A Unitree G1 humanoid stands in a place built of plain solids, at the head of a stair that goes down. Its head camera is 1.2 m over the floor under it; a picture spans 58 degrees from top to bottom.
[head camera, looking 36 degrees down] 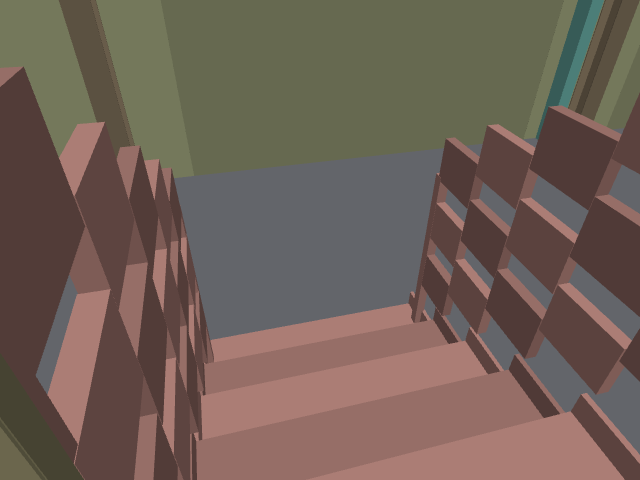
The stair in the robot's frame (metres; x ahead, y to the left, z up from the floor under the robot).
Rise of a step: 0.16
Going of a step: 0.30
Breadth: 1.32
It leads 14 degrees to the left of straight ahead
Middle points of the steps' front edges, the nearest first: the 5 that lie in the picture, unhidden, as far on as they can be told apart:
0.70 -0.24 -0.15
1.00 -0.17 -0.31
1.29 -0.10 -0.46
1.58 -0.02 -0.62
1.87 0.05 -0.77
